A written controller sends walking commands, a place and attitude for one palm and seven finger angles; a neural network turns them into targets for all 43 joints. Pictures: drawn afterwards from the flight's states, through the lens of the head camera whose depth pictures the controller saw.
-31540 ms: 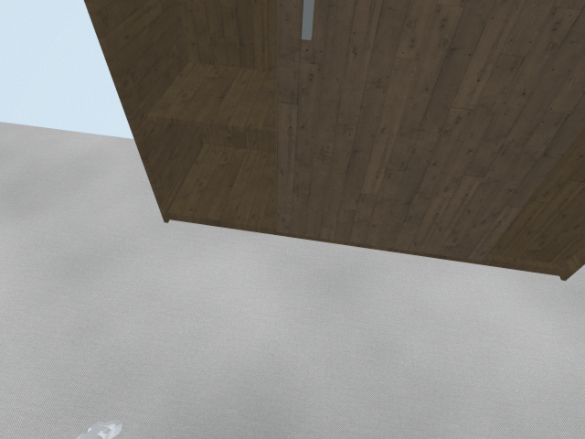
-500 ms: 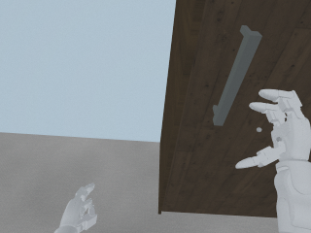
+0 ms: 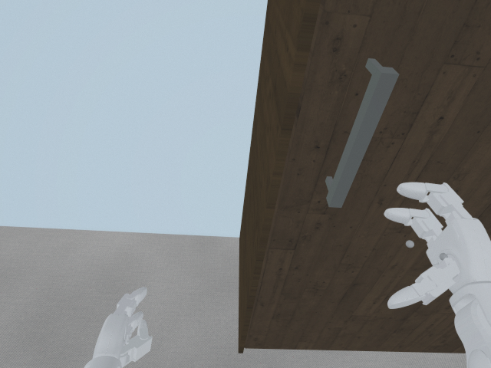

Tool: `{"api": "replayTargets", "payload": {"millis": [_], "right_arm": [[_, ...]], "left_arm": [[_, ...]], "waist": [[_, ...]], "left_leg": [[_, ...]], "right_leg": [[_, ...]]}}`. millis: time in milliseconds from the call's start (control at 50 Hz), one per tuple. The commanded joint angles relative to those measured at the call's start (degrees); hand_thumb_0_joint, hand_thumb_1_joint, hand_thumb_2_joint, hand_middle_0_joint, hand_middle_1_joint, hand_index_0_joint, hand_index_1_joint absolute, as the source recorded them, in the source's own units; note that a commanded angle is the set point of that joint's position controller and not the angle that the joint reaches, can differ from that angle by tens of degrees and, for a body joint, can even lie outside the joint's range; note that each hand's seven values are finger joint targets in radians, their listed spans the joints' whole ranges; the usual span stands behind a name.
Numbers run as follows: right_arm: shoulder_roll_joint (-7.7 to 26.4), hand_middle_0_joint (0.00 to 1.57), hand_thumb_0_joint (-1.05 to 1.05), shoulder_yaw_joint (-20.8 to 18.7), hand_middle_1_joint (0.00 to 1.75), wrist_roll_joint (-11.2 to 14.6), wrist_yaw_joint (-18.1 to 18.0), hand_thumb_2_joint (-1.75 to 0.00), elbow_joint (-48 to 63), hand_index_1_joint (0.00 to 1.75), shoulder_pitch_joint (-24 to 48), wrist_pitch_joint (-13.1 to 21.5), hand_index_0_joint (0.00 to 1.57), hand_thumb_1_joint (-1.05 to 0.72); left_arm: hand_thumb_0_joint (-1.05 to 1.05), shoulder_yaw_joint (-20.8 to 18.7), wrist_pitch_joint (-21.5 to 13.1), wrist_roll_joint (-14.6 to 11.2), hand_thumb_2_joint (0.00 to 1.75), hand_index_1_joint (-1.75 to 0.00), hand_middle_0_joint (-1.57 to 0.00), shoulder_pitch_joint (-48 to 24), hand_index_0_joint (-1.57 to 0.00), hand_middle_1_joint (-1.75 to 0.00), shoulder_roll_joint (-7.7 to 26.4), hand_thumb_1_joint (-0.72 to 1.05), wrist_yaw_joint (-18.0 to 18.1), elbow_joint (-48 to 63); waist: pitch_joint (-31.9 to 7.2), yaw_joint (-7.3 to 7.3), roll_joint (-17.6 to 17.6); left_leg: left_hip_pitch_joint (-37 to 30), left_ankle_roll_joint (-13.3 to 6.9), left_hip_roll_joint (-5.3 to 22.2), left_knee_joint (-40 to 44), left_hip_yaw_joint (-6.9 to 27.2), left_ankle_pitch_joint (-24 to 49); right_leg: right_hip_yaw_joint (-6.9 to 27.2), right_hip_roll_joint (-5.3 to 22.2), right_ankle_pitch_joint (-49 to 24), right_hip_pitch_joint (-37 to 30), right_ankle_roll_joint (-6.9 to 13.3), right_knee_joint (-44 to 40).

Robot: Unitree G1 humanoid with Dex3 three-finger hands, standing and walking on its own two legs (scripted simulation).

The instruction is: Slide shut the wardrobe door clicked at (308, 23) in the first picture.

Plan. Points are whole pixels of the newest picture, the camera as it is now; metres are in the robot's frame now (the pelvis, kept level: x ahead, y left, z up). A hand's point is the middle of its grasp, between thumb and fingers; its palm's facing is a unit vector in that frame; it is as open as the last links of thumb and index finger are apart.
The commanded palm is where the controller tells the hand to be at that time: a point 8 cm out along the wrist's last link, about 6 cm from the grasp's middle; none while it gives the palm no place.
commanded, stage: draw the hand back to the body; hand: right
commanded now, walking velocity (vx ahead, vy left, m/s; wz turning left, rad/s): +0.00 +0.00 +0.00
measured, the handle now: (351, 140) +0.39 -0.15 +0.24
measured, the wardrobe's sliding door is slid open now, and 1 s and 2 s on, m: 0.00 0.00 0.00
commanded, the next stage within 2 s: step back with the hand held close in 1.38 s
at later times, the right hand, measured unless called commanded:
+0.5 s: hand (453, 270) +0.20 -0.25 +0.18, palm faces +0.40 +0.88 -0.27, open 13.6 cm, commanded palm +0.16 -0.28 +0.18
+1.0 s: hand (471, 279) +0.20 -0.28 +0.16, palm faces +0.45 +0.82 -0.35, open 8.8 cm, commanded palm +0.15 -0.32 +0.17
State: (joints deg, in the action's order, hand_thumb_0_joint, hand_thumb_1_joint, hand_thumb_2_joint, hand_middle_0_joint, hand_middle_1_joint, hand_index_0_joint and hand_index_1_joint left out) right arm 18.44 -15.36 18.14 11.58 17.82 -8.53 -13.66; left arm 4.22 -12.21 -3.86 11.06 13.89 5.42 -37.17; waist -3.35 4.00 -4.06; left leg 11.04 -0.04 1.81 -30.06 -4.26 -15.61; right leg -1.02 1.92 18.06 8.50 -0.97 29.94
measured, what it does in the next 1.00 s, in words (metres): stands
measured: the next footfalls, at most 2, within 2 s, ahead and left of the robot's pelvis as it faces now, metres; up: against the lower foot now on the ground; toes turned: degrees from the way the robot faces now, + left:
none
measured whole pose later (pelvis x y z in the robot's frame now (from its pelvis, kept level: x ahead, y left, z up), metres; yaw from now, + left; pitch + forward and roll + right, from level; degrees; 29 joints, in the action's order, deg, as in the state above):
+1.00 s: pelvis +0.00 -0.02 +0.00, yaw +1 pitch -5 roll +0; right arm 19.2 -18.5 4.1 -6.1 18.7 -24.0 7.3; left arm 0.3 -9.5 -0.1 11.4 12.8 3.7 -37.7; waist 0.7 4.3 -2.7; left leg 7.6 1.4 2.6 -26.2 -3.0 -13.9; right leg -2.3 0.9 17.3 5.1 0.3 27.0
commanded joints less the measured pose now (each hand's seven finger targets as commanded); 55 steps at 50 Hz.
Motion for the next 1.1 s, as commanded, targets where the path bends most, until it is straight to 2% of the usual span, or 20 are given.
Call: {"api": "replayTargets", "payload": {"millis": [0,40,60,140,200,220,260,280,300,320,340,360,400,500,540,580,720,860,980,1080], "right_arm": [[10.1,0.25,0.00,-9.7,1.15,2.9,0.3,-0.20,14.4,1.15,10.0,0.0,0.25,0.55],[7.7,0.25,0.00,-7.4,1.15,2.7,0.3,-0.20,14.5,1.15,10.6,0.5,0.25,0.55],[7.6,0.25,0.00,-7.0,1.15,2.8,0.4,-0.20,12.4,1.15,10.3,0.3,0.25,0.55],[9.2,0.25,0.00,-6.5,1.15,1.0,0.8,-0.20,14.3,1.15,11.5,0.2,0.25,0.55],[11.2,0.25,0.00,-8.4,1.13,0.8,0.8,-0.22,16.8,1.13,10.6,1.1,0.25,0.51],[10.9,0.25,0.00,-8.4,1.11,1.1,0.9,-0.24,16.9,1.11,10.4,1.5,0.25,0.48],[11.5,0.25,0.00,-9.5,1.07,1.6,0.7,-0.27,15.4,1.07,10.5,2.0,0.25,0.41],[12.4,0.24,0.00,-10.9,1.04,1.9,0.7,-0.29,13.8,1.04,9.4,2.2,0.24,0.37],[17.2,0.24,0.00,-11.8,1.02,-7.6,-8.4,-0.31,21.4,1.02,10.8,10.3,0.24,0.33],[11.0,0.24,0.00,-8.2,1.00,-8.4,-11.6,-0.32,13.6,1.00,3.4,12.9,0.24,0.30],[10.3,0.24,0.00,-7.0,0.98,-9.8,-13.4,-0.34,14.5,0.98,2.2,15.1,0.24,0.26],[8.8,0.24,0.00,-5.2,0.96,-10.4,-14.4,-0.36,14.0,0.96,0.6,17.1,0.24,0.22],[9.0,0.24,0.00,-4.6,0.92,-11.6,-15.9,-0.39,15.1,0.92,0.5,20.1,0.24,0.15],[10.7,0.23,0.00,-5.9,0.81,-13.4,-18.1,-0.48,14.2,0.81,-0.2,23.9,0.23,-0.03],[11.6,0.23,0.00,-6.7,0.77,-13.8,-18.5,-0.51,13.5,0.77,-0.1,24.6,0.23,-0.10],[11.1,0.22,0.00,-6.9,0.73,-14.1,-18.6,-0.55,13.1,0.73,-1.4,25.3,0.22,-0.17],[10.8,0.22,0.00,-8.2,0.58,-14.0,-18.5,-0.67,12.5,0.58,-7.5,25.6,0.22,-0.43],[10.9,0.21,0.00,-9.3,0.43,-14.0,-18.4,-0.80,12.2,0.43,-8.8,25.0,0.21,-0.68],[12.0,0.20,0.00,-10.6,0.30,-14.0,-18.8,-0.90,14.6,0.30,-10.4,24.5,0.20,-0.90],[11.1,0.20,0.00,-9.2,0.30,-14.1,-18.9,-0.90,14.4,0.30,-8.7,23.5,0.20,-0.90]], "left_arm": [[0.00,-2.4,-4.5,-0.1,0.90,-0.30,-0.20,-10.4,-0.20,-0.30,6.2,0.90,0.4,10.7],[0.00,-2.3,-4.9,-0.1,0.90,-0.30,-0.20,-10.2,-0.20,-0.30,6.3,0.90,0.2,10.3],[0.00,-2.4,-5.0,-0.2,0.90,-0.30,-0.20,-9.6,-0.20,-0.30,6.6,0.90,0.2,10.0],[0.00,-2.5,-4.9,-0.2,0.90,-0.30,-0.20,-10.0,-0.20,-0.30,6.7,0.90,0.3,10.5],[0.00,-2.6,-5.3,-0.1,0.90,-0.30,-0.20,-9.8,-0.20,-0.30,6.7,0.90,0.4,11.2],[0.00,-2.5,-5.4,0.0,0.90,-0.30,-0.20,-9.6,-0.20,-0.30,6.6,0.90,0.5,11.3],[0.00,-2.4,-5.7,0.0,0.90,-0.30,-0.20,-9.6,-0.20,-0.30,6.8,0.90,0.7,10.7],[0.00,-2.5,-5.8,0.0,0.90,-0.30,-0.20,-9.2,-0.20,-0.30,6.9,0.90,0.9,10.5],[0.00,-3.6,-6.0,2.5,0.90,-0.30,-0.20,-9.8,-0.20,-0.30,5.3,0.90,0.0,11.5],[0.00,-3.4,-6.0,3.0,0.90,-0.30,-0.20,-8.8,-0.20,-0.30,5.1,0.90,-0.4,10.1],[0.00,-3.8,-5.4,3.1,0.90,-0.30,-0.20,-8.5,-0.20,-0.30,5.4,0.90,-1.0,9.6],[0.00,-3.9,-5.0,3.1,0.90,-0.30,-0.20,-8.0,-0.20,-0.30,4.9,0.90,-1.4,9.5],[0.00,-4.4,-4.3,3.2,0.90,-0.30,-0.20,-7.7,-0.20,-0.30,5.1,0.90,-1.7,9.5],[0.00,-5.3,-3.6,3.6,0.90,-0.30,-0.20,-7.6,-0.20,-0.30,5.3,0.90,-1.2,8.9],[0.00,-5.4,-3.2,3.8,0.90,-0.30,-0.20,-7.7,-0.20,-0.30,5.3,0.90,-0.9,8.5],[0.00,-5.5,-2.9,3.8,0.90,-0.30,-0.20,-7.8,-0.20,-0.30,5.0,0.90,-0.9,8.3],[0.00,-5.9,-2.0,3.9,0.90,-0.30,-0.20,-7.6,-0.20,-0.30,5.1,0.90,-1.4,8.4],[0.00,-6.1,-0.6,3.7,0.90,-0.30,-0.20,-7.1,-0.20,-0.30,5.1,0.90,-1.4,8.8],[0.00,-6.3,-0.3,3.9,0.90,-0.30,-0.20,-6.6,-0.20,-0.30,5.1,0.90,-1.3,8.9],[0.00,-6.1,-0.1,4.1,0.90,-0.30,-0.20,-6.5,-0.20,-0.30,5.2,0.90,-1.2,8.7]], "waist": [[-7.1,0.65,5.1],[-4.7,0.05,3.9],[-3.0,-0.34,4.5],[-1.5,-0.22,1.2],[-3.7,0.05,0.0],[-4.1,0.00,1.1],[-2.5,-0.08,0.8],[-2.5,0.05,2.5],[2.1,1.04,0.7],[3.9,0.10,3.0],[4.2,0.37,2.6],[3.4,-0.22,0.7],[1.2,-0.39,-0.6],[-1.3,-0.51,2.5],[-0.5,-0.43,2.9],[-0.6,-0.29,0.6],[0.2,0.37,2.4],[1.9,0.18,0.6],[-1.0,0.41,-0.7],[0.3,-0.06,0.1]], "left_leg": [[-4.1,0.0,-1.3,4.0,-0.1,15.6],[-2.1,-0.1,-1.5,4.3,-0.1,14.0],[-0.9,0.1,-1.5,4.7,0.0,12.1],[0.0,-0.2,-1.4,5.6,0.6,6.9],[-1.1,-0.3,-1.4,5.4,0.5,6.9],[-1.2,-0.2,-1.4,5.3,0.4,7.0],[-0.7,-0.3,-1.5,5.8,0.5,5.7],[-0.9,-0.2,-1.6,5.9,0.4,5.4],[0.0,-0.1,-1.1,8.9,2.6,4.5],[0.9,-0.4,-0.6,8.2,1.8,3.0],[0.5,-0.6,-0.5,8.9,2.1,2.0],[0.3,-0.6,-0.1,8.5,2.4,1.9],[-1.2,-0.6,0.1,8.2,2.4,1.3],[-2.9,-0.5,0.3,8.9,2.5,1.1],[-3.2,-0.5,0.4,9.3,2.4,0.8],[-3.9,-0.8,0.4,8.8,2.2,2.8],[-5.8,-0.8,0.0,7.3,1.6,8.9],[-5.3,-0.9,-0.2,7.4,1.5,9.2],[-7.0,-1.0,-0.3,6.7,1.5,13.7],[-6.2,-0.9,-0.4,7.0,1.2,13.3]], "right_leg": [[0.6,-1.8,-16.1,0.2,2.3,-3.3],[0.7,-1.8,-14.9,0.3,2.1,-3.1],[1.0,-1.8,-13.2,1.1,2.1,-3.3],[1.0,-2.0,-9.7,1.5,2.3,-3.7],[1.2,-2.0,-10.0,0.7,2.3,-3.9],[1.4,-2.0,-10.0,0.7,2.3,-3.8],[1.7,-1.9,-9.1,1.4,2.2,-4.0],[1.8,-1.8,-8.9,1.6,2.2,-4.1],[0.9,-2.3,-8.6,4.5,1.9,-4.1],[0.8,-1.9,-7.0,5.0,1.6,-4.3],[0.8,-1.7,-6.2,4.9,1.6,-4.9],[0.5,-1.5,-5.6,3.9,1.7,-5.0],[0.4,-1.4,-4.9,2.8,1.7,-5.8],[0.2,-1.3,-5.4,1.0,2.3,-6.9],[0.4,-1.3,-5.5,1.0,2.3,-7.2],[0.5,-1.2,-6.8,0.7,2.2,-7.5],[0.7,-0.6,-12.3,0.8,1.8,-7.9],[0.7,-0.5,-13.0,0.9,1.4,-8.3],[0.6,-0.5,-18.1,-0.8,1.3,-7.5],[0.9,-0.5,-18.1,-0.9,1.2,-7.6]]}}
